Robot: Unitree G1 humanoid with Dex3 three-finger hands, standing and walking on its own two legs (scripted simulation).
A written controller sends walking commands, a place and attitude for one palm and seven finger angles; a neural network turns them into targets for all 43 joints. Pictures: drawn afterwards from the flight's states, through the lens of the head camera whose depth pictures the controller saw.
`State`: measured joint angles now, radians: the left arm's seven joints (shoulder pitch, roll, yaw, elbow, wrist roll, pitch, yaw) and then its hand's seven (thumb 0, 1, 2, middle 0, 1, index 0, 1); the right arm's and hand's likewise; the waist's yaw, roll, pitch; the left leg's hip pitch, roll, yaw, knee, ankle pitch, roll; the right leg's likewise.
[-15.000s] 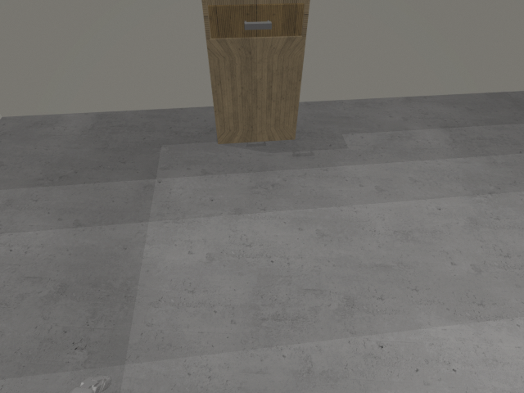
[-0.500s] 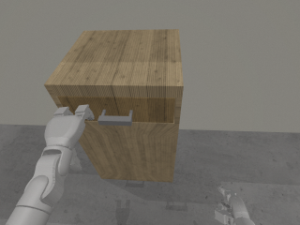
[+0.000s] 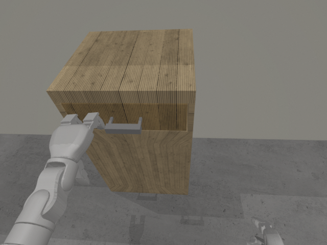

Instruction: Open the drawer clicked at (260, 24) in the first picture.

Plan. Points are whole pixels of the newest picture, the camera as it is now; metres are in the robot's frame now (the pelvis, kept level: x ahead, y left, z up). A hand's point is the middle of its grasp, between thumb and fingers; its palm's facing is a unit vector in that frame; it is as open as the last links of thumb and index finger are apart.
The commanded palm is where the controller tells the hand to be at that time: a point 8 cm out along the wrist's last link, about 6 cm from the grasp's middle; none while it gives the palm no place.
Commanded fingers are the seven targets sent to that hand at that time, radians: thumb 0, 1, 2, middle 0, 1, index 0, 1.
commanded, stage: move the hooked fingers above the handle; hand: left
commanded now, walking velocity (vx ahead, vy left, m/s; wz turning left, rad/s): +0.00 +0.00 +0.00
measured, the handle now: (124, 124) +0.51 +0.21 -0.05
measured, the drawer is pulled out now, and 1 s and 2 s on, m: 0.00 0.00 0.00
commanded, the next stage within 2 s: none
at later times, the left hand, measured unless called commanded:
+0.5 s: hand (98, 142) +0.35 +0.23 +0.05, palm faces +0.01 -0.07 -1.00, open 13.8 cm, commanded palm +0.33 +0.23 +0.11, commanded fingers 0.00 -0.50 0.30 -0.30 -1.20 -0.30 -1.20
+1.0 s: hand (105, 135) +0.39 +0.22 +0.03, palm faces -0.04 -0.05 -1.00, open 13.8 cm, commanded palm +0.38 +0.22 +0.09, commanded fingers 0.00 -0.50 0.30 -0.30 -1.20 -0.30 -1.20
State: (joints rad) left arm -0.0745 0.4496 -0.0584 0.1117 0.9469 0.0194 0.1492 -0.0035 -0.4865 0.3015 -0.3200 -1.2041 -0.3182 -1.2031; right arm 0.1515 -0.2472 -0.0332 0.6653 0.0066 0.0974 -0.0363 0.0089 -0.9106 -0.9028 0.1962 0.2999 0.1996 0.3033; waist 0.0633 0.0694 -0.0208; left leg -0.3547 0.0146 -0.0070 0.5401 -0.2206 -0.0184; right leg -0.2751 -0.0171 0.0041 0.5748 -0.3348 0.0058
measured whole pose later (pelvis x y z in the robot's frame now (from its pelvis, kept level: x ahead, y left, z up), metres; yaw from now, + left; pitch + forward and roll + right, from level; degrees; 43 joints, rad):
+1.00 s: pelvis +0.03 +0.00 -0.01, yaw -1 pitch +9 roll +1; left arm -0.32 0.42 -0.08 0.50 1.01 0.03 0.19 0.00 -0.48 0.30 -0.32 -1.20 -0.32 -1.20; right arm 0.22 -0.24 -0.06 0.68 0.01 0.12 -0.04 0.01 -0.91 -0.90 0.20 0.30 0.20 0.30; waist 0.01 0.05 -0.09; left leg -0.51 0.02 0.00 0.66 -0.31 -0.02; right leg -0.43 -0.01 0.02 0.69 -0.41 0.00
